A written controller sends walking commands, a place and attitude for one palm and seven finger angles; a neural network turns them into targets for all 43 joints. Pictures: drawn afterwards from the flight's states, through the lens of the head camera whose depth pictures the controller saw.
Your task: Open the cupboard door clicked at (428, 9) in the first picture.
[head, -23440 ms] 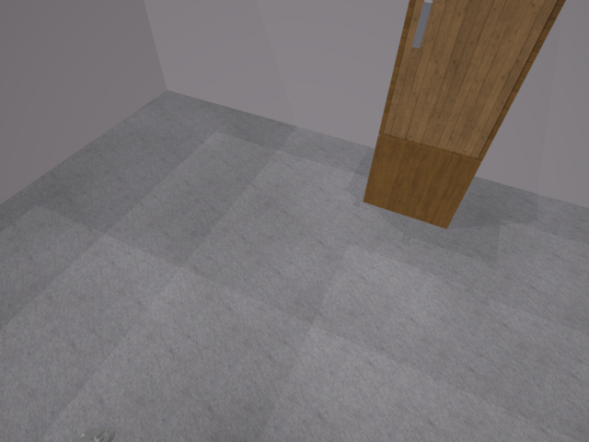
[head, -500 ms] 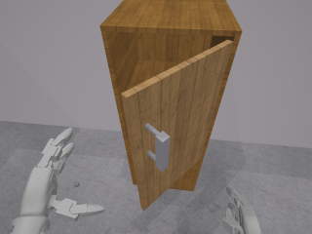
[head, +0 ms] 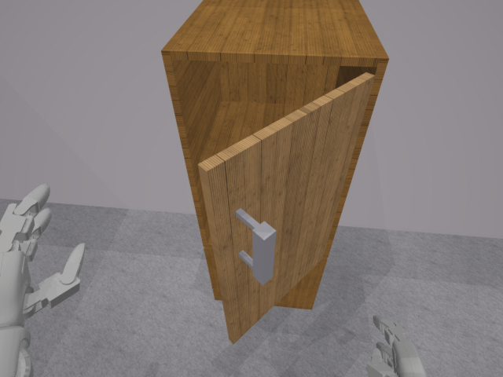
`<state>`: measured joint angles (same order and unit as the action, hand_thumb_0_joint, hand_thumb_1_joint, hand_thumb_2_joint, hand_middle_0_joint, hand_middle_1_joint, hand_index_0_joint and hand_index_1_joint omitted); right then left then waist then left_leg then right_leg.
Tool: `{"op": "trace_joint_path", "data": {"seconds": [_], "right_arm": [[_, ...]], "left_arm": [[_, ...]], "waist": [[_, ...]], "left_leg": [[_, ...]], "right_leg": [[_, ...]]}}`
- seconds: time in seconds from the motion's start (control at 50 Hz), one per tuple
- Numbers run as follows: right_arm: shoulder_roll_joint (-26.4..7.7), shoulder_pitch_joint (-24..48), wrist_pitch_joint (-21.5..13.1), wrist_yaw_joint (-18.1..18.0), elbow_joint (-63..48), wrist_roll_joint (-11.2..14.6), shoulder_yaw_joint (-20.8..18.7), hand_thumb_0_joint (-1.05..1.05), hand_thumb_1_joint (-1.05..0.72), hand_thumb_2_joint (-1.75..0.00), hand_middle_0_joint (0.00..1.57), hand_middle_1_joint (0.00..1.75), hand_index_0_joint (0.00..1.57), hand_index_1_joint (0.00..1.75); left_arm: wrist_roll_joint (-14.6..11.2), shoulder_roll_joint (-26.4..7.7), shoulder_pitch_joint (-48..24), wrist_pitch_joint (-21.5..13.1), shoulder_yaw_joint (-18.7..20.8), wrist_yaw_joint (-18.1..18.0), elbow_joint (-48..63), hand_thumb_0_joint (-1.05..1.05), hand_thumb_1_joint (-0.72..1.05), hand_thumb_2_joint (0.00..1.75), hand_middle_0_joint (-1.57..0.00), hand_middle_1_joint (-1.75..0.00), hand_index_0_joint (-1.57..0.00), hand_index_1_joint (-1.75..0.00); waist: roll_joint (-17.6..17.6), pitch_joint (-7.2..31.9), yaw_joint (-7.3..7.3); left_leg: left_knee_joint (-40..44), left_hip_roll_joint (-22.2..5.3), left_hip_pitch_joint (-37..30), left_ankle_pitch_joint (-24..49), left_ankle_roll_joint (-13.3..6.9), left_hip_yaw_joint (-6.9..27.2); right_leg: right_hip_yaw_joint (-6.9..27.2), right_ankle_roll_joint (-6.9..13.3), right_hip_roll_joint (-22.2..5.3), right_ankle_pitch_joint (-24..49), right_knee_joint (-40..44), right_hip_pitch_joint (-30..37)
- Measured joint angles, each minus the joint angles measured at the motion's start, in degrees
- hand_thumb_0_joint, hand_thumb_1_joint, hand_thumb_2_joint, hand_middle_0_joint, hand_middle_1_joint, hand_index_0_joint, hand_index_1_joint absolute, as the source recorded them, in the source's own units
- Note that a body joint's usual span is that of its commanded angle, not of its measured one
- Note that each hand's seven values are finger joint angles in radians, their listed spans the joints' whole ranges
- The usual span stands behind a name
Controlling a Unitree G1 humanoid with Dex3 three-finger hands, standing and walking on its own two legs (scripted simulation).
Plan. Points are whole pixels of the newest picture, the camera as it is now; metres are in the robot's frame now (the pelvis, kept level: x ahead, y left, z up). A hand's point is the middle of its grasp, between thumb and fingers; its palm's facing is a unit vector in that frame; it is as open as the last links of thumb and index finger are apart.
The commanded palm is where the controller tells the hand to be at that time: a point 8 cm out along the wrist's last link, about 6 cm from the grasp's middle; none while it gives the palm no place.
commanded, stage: draw the hand back to the body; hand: left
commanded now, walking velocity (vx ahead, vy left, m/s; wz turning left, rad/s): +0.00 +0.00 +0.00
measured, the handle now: (253, 246) +0.30 +0.04 +0.08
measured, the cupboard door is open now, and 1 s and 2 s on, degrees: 49 49 49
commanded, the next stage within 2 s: step back with the hand held close in 0.40 s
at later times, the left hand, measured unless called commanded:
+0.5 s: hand (70, 272) +0.19 +0.25 +0.15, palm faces +0.45 -0.81 -0.38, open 7.4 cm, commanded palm +0.14 +0.29 +0.17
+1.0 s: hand (49, 295) +0.16 +0.26 +0.15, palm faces +0.34 -0.80 -0.50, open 7.4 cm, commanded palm +0.09 +0.30 +0.17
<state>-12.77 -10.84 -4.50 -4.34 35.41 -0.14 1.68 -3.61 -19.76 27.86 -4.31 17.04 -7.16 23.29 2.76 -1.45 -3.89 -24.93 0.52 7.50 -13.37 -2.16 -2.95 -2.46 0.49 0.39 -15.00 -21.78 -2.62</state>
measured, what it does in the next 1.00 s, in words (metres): shifts its weight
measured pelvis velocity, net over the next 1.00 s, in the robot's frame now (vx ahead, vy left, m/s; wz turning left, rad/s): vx -0.05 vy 0.01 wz -0.03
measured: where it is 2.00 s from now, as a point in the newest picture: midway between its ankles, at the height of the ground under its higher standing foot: outside the picture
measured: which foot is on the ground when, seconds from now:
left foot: down 0.00-1.00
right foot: down 0.00-1.00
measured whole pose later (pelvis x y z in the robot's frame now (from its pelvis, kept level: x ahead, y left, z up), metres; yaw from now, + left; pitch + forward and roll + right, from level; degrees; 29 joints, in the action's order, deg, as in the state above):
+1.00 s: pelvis -0.05 +0.01 -0.01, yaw -2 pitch +0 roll -2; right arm -13.6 -10.9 0.1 -4.7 30.8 1.1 -1.0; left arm -2.8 -25.0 32.5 -8.7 22.6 -8.0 29.7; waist 1.0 -3.0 -0.1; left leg -29.7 -0.7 19.1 -10.5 -2.8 -4.2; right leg -1.4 0.1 1.2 -11.9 -27.3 -15.1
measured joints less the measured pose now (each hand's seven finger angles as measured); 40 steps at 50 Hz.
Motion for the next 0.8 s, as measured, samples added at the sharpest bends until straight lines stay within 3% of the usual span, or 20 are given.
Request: {"op": "trace_joint_path", "data": {"seconds": [0.1,0.22,0.56,0.66,0.8], "right_arm": [[-0.2,0.3,0.1,0.0,0.5,0.1,-0.4,0.01,-0.9,-0.89,0.2,0.3,0.2,0.3],[-0.4,0.3,0.1,0.3,0.7,0.0,-0.7,0.01,-0.9,-0.89,0.2,0.3,0.2,0.3],[-0.1,0.4,0.2,0.2,0.9,0.3,-0.6,0.01,-0.9,-0.89,0.2,0.3,0.2,0.3],[-0.5,1.4,2.2,0.4,-1.1,0.5,-0.6,0.01,-0.9,-0.89,0.2,0.3,0.21,0.3],[-1.4,1.9,4.7,-0.1,-3.6,1.0,-2.2,0.01,-0.9,-0.89,0.2,0.3,0.21,0.3]], "left_arm": [[-0.4,-0.2,-1.5,-0.2,2.0,-0.3,-1.4,0.01,0.72,0.83,-0.21,-0.31,-0.21,-0.31],[-0.4,0.7,-1.2,-0.1,1.0,0.0,-1.1,0.02,0.84,0.87,-0.21,-0.31,-0.21,-0.31],[-0.6,0.3,-1.2,-0.5,1.3,0.5,-1.1,0.02,0.89,0.9,-0.21,-0.31,-0.21,-0.31],[-0.1,-1.6,-0.6,-3.4,4.7,0.6,-0.3,0.02,0.89,0.9,-0.21,-0.31,-0.21,-0.31],[0.3,-2.7,3.3,-2.8,3.1,0.9,1.7,0.02,0.89,0.9,-0.21,-0.31,-0.21,-0.31]], "waist": [[0.1,-0.2,-0.07],[0.3,-0.2,-0.03],[0.7,-0.3,-0.03],[0.9,0.1,1.34],[0.6,-0.4,3.01]], "left_leg": [[0.5,-0.2,-0.4,0.3,0.1,0.0],[1.1,-0.2,-0.7,0.6,0.3,0.1],[1.1,-1.0,-0.5,0.9,0.9,0.4],[-0.4,-1.7,3.2,0.9,0.9,0.2],[-1.2,-1.3,6.7,1.9,0.3,-1.1]], "right_leg": [[0.0,0.1,0.2,0.4,0.7,0.5],[-0.1,0.2,0.2,0.5,1.1,0.7],[-0.3,0.9,1.1,1.1,1.7,0.8],[-0.1,0.9,1.7,1.9,1.3,-2.6],[1.1,0.2,1.1,2.1,-1.6,-7.4]]}}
